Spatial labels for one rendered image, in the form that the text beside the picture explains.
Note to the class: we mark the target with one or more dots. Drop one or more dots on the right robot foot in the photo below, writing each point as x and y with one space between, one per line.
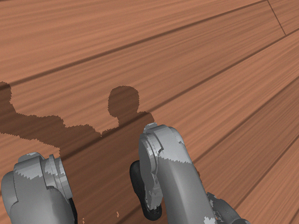
139 189

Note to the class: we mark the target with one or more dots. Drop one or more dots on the right robot hand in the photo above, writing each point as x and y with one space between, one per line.
222 210

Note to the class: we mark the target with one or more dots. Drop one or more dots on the left robot foot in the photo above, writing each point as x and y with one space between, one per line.
74 210

